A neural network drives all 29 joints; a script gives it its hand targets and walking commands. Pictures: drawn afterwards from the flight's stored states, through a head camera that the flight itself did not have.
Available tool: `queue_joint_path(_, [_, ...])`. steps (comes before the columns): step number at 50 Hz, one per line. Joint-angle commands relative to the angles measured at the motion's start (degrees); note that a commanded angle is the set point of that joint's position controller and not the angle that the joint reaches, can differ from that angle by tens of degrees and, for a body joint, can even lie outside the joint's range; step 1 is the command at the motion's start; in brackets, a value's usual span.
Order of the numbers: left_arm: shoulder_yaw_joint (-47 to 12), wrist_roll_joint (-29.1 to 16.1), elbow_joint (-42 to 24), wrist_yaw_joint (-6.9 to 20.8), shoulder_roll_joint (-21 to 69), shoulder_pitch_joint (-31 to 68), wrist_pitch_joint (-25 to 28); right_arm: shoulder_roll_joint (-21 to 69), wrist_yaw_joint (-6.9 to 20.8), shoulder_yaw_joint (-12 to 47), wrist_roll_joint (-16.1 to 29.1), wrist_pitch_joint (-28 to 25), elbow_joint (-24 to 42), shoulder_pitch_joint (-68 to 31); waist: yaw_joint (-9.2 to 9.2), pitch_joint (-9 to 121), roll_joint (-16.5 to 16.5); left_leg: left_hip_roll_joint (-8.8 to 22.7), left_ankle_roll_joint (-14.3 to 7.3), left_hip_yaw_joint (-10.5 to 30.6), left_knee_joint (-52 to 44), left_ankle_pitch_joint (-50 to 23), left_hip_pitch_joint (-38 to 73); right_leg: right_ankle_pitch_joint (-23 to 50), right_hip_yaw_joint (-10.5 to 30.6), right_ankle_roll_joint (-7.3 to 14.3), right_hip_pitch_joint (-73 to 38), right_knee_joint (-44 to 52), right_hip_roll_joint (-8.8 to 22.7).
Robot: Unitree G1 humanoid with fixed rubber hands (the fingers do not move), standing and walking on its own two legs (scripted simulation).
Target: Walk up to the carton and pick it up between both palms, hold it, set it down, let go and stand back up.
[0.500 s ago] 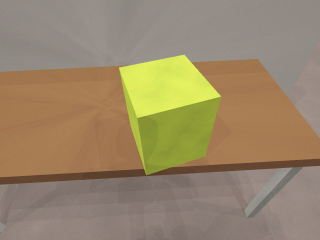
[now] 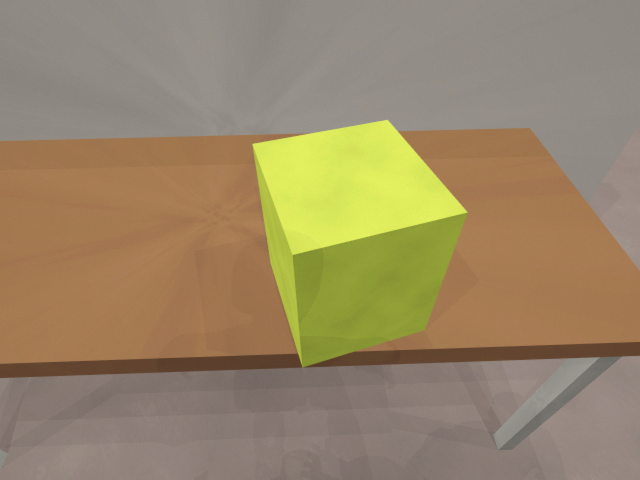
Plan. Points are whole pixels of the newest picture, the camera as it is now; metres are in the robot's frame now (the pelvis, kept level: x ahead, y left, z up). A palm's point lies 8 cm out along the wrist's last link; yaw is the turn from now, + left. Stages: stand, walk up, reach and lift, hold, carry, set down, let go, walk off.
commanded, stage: walk up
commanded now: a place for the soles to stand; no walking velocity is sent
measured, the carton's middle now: (344, 243) +0.44 -0.02 +0.06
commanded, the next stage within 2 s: reach and lift in 0.58 s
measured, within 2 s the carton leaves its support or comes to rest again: neither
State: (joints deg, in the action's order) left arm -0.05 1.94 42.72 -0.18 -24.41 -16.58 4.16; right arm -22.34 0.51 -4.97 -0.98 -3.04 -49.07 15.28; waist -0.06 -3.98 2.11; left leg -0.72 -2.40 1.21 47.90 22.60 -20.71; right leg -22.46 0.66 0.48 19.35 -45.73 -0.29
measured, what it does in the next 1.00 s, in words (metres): stands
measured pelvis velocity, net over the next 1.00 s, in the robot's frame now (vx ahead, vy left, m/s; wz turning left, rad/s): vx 0.00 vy -0.01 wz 0.00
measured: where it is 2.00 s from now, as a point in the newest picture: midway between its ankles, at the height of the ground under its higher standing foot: outside the picture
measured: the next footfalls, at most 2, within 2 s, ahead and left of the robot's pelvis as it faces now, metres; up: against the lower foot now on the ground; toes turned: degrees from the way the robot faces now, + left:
none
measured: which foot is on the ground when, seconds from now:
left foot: down 0.00-1.00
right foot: down 0.00-1.00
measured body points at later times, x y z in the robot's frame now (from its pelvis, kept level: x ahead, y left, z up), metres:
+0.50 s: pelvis +0.00 +0.00 +0.00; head +0.01 +0.00 +0.45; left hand +0.13 +0.31 -0.08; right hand +0.10 -0.32 -0.10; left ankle +0.03 +0.10 -0.70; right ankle +0.03 -0.14 -0.70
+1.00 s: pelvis +0.00 -0.01 +0.01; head +0.02 -0.02 +0.46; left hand +0.19 +0.27 -0.06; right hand +0.16 -0.33 -0.07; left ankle +0.03 +0.10 -0.70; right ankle +0.03 -0.14 -0.70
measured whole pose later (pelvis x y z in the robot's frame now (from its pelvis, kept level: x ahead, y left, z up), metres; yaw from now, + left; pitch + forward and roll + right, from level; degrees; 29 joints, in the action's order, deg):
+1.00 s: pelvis +0.00 -0.01 +0.01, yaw +0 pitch -2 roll +0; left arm -0.1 1.9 29.9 -3.1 -19.8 -5.1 -17.3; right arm -22.4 6.2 -9.4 -1.8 -16.1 -52.9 5.0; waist -0.5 -4.5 1.5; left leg -0.6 -0.6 1.2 42.1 19.9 -19.9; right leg -19.6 0.7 -0.3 19.4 -41.3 -0.2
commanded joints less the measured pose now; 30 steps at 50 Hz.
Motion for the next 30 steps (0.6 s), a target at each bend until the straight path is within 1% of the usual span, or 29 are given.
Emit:
queue_joint_path(1, [4.8, -1.9, -0.9, -1.6, -12.1, 4.8, -0.5, -18.1, -0.9, -2.6, 0.6, -2.0, 2.6, 2.1, -1.99, 2.4, 3.0, 20.2, -12.5, 34.3, -22.3, -16.6, 10.5, -13.0, 2.1, 1.0, 13.6, -6.3, 1.3])
queue_joint_path(2, [4.7, -2.1, -0.9, -1.4, -11.5, 4.8, -0.1, -17.5, -1.2, -2.1, 0.6, -1.9, 2.7, 0.4, -1.04, 1.9, 3.6, 19.0, -12.6, 30.2, -20.7, -20.9, 8.8, -11.6, 1.0, 2.0, 11.8, -4.1, 2.1])
queue_joint_path(3, [4.8, -2.0, 0.1, -1.2, -10.7, 3.4, 0.1, -16.4, -1.3, -1.9, 0.6, -1.8, 2.9, -1.7, 0.01, 0.6, 2.7, 17.0, -11.1, 25.7, -18.8, -23.4, 6.3, -6.3, 0.9, 2.0, 8.3, 0.9, 2.3])
queue_joint_path(4, [4.7, -1.6, 0.9, -1.1, -10.9, 1.5, 0.7, -14.7, -1.1, -1.3, 0.9, -1.4, 3.6, -3.0, 1.23, 2.9, 3.7, 13.6, -7.8, 20.3, -16.5, -22.1, 2.1, 2.0, 0.7, 2.6, 0.5, 6.1, 2.5])
queue_joint_path(5, [5.1, -1.0, 0.8, -1.1, -11.8, 0.1, 1.3, -13.5, -0.9, -0.5, 1.0, -1.1, 4.3, -5.2, 2.64, 3.8, 1.7, 9.9, -4.9, 15.2, -11.1, -22.7, -1.9, 10.4, 5.1, 3.9, -4.6, 10.3, 4.2])
queue_joint_path(6, [5.3, -0.7, 0.6, -1.1, -13.8, 0.9, 1.8, -12.0, -0.7, -0.2, 1.5, -1.0, 4.7, -4.7, 1.93, 5.1, -2.8, 4.9, -1.5, 9.6, -6.2, -19.6, -4.9, 14.5, 13.4, 6.8, -7.3, 13.0, 7.9])
queue_joint_path(7, [5.3, -0.5, 1.1, -1.1, -14.9, 0.2, 2.1, -10.5, -0.5, -0.2, 1.4, -0.9, 4.7, -5.3, 1.76, 4.4, -7.4, 1.2, 0.7, 3.9, -0.6, -11.8, -7.6, 13.8, 21.5, 10.2, -8.1, 16.9, 13.3])
queue_joint_path(8, [5.5, -1.0, 1.5, -1.0, -15.6, 1.3, 1.9, -11.2, -0.8, -0.7, 1.6, -0.5, 4.6, -4.0, 0.62, 3.9, -7.5, 1.2, 1.1, 1.3, 0.6, -2.2, -5.0, 18.4, 22.8, 13.8, -5.6, 16.5, 17.1])
queue_joint_path(9, [5.5, -1.0, 1.2, -1.0, -15.5, 3.1, 1.4, -11.6, -0.7, -0.7, 1.2, -0.5, 3.6, -2.9, -0.21, 5.1, -6.0, 1.6, 0.4, 1.5, -3.0, 0.4, -2.6, 18.1, 21.7, 14.6, -5.4, 14.5, 17.1])
queue_joint_path(11, [4.4, -1.0, 0.3, -1.0, -12.9, 6.0, 0.8, -11.8, -0.5, -0.9, 0.5, -1.3, 2.4, -1.8, -1.27, 4.7, -5.5, 2.6, -0.8, 3.9, -8.7, -4.9, 2.5, 15.6, 14.6, 9.9, -0.2, 10.1, 12.2])
queue_joint_path(12, [4.1, -1.4, -0.5, -1.0, -11.8, 7.4, 0.4, -12.8, -0.6, -1.3, 0.6, -1.6, 2.3, -0.2, -1.62, 4.2, -2.9, 4.3, -2.1, 9.0, -12.7, -7.6, 6.5, 14.2, 10.9, 7.6, 4.8, 7.0, 9.2])
queue_joint_path(13, [4.2, -1.7, -1.3, -0.9, -10.2, 8.8, 0.0, -14.5, -0.7, -1.7, 0.1, -1.9, 2.2, 0.4, -2.09, 4.7, -0.2, 9.2, -5.3, 18.6, -17.4, -7.6, 6.9, 10.4, 4.4, 3.6, 6.8, 0.3, 3.8])
queue_joint_path(14, [4.1, -1.8, -1.1, -1.0, -9.5, 8.0, -0.4, -16.7, -0.7, -1.9, 0.1, -2.1, 2.6, -0.3, -1.30, 1.8, 2.8, 14.6, -8.2, 26.8, -21.7, -5.4, 5.5, 2.0, 0.9, 1.9, 9.3, -3.5, 0.8])
queue_joint_path(15, [4.4, -1.8, -0.8, -1.1, -10.7, 6.3, -0.7, -16.9, -0.7, -1.8, 0.3, -2.0, 2.8, -1.2, -0.93, 2.4, 4.4, 17.0, -10.5, 27.8, -21.6, -6.8, 6.7, -4.8, 0.1, 1.7, 8.9, -2.1, 0.9])
queue_joint_path(16, [4.8, -1.7, 0.0, -1.1, -11.3, 4.7, -0.4, -17.4, -0.7, -1.6, 0.1, -1.6, 2.6, -2.5, 0.35, 1.4, 3.9, 15.9, -10.3, 27.3, -21.6, -5.3, 3.3, -6.4, 0.7, 2.1, 5.5, 0.8, 0.9])
queue_joint_path(17, [4.7, -1.5, 0.4, -1.0, -11.7, 4.2, 0.0, -16.3, -0.7, -1.4, 0.3, -1.5, 3.1, -3.9, 0.70, 1.2, 3.2, 15.1, -9.4, 24.6, -20.5, -5.4, 0.9, -4.4, 0.7, 2.5, 2.6, 4.2, 1.4])
queue_joint_path(18, [4.8, -1.2, 0.6, -0.9, -11.6, 2.7, 0.4, -15.4, -0.6, -1.1, 0.4, -1.3, 3.2, -4.5, 1.86, 1.0, 2.0, 12.0, -6.7, 20.4, -18.0, -3.5, -3.2, -2.2, 2.8, 3.6, -1.0, 8.1, 2.2])
queue_joint_path(19, [4.9, -0.5, 0.8, -0.7, -12.4, 3.3, 1.0, -13.9, -0.3, -0.6, 0.6, -1.1, 3.6, -5.6, 1.84, -0.2, -1.3, 8.1, -3.7, 14.8, -14.4, -3.1, -8.2, -1.9, 9.1, 5.2, -3.4, 12.9, 4.4])
queue_joint_path(20, [5.1, -0.2, 0.9, -0.5, -14.2, 2.5, 1.3, -12.4, -0.3, -0.4, 0.9, -0.9, 4.1, -6.3, 1.64, 2.1, -3.1, 4.0, -0.9, 9.6, -9.2, -3.5, -8.9, -2.4, 15.6, 7.8, -5.4, 16.2, 8.1])
queue_joint_path(21, [5.3, -0.4, 1.2, -0.6, -15.3, 3.4, 1.4, -10.9, -0.1, -0.1, 1.0, -0.8, 3.9, -5.5, 1.16, 2.8, -6.8, 1.1, 0.0, 5.6, -5.4, -2.4, -8.0, -3.0, 21.0, 10.1, -5.1, 19.4, 12.4])
queue_joint_path(22, [5.5, -0.6, 1.5, -0.5, -16.2, 3.3, 1.2, -11.3, -0.2, -0.4, 0.9, -0.7, 3.4, -4.8, 0.48, 1.8, -6.1, 0.2, 0.5, 2.0, -2.7, -0.3, -5.9, -0.7, 22.6, 12.2, -3.8, 20.2, 15.0])
queue_joint_path(23, [5.5, -0.6, 0.6, -0.5, -16.1, 5.0, 1.0, -11.5, -0.2, -0.7, 0.8, -0.7, 2.9, -2.6, -0.36, 2.7, -7.3, 1.0, 0.1, 1.6, -5.0, 0.2, -3.0, 2.1, 21.7, 12.5, -2.5, 18.0, 15.8])
queue_joint_path(24, [4.9, -0.7, 0.9, -0.5, -14.6, 6.0, 0.7, -12.0, -0.2, -0.6, 0.2, -1.1, 2.2, -2.5, -0.82, 2.7, -6.0, 1.9, -0.7, 2.9, -8.2, -1.1, 1.6, 5.9, 19.1, 10.9, 0.9, 14.9, 14.0])
queue_joint_path(25, [4.2, -1.0, 0.2, -0.5, -12.6, 7.5, 0.4, -12.6, -0.4, -1.1, 0.2, -1.5, 2.0, -0.7, -1.66, 4.0, -4.4, 3.1, -1.6, 6.7, -12.2, -3.9, 6.2, 10.6, 12.7, 7.8, 4.3, 10.2, 10.3])
queue_joint_path(26, [4.0, -1.5, -0.7, -0.6, -10.8, 8.8, 0.0, -14.0, -0.5, -1.5, 0.1, -1.9, 2.8, 0.4, -2.17, 4.3, -0.3, 7.9, -4.0, 16.3, -18.5, -4.3, 8.2, 11.3, 6.6, 4.3, 8.3, 3.0, 5.3])
queue_joint_path(27, [3.8, -1.6, -0.2, -0.8, -9.1, 8.4, -0.5, -16.3, -0.6, -2.1, -0.1, -2.3, 2.6, -0.2, -1.99, 2.3, 3.2, 13.9, -7.1, 28.3, -23.3, -6.5, 9.1, 3.2, 1.4, 1.7, 11.9, -4.7, 0.6])
queue_joint_path(28, [4.3, -1.5, -0.5, -1.1, -10.5, 7.8, -0.8, -17.5, -0.7, -2.3, -0.1, -2.1, 1.9, 0.3, -1.61, 1.9, 3.6, 17.9, -10.2, 31.4, -23.7, -10.1, 8.8, -8.1, 0.7, 1.0, 12.3, -4.6, 0.6])
queue_joint_path(29, [4.3, -1.9, -0.5, -1.2, -10.7, 7.5, -0.8, -17.9, -0.9, -2.1, 0.0, -1.9, 2.2, -0.5, -1.00, 0.9, 3.4, 18.0, -11.9, 31.2, -23.1, -11.1, 7.4, -11.4, 1.0, 1.6, 11.3, -3.6, 1.0])
queue_joint_path(30, [5.7, 3.0, -7.4, -2.3, -4.1, 27.6, -15.8, -6.1, 2.3, -5.4, -8.3, -11.6, -6.7, -20.6, 0.54, -3.7, 0.7, 4.0, 1.8, -2.2, -13.9, 4.5, -18.7, -1.3, -2.1, 4.5, 1.4, 5.1, 2.2])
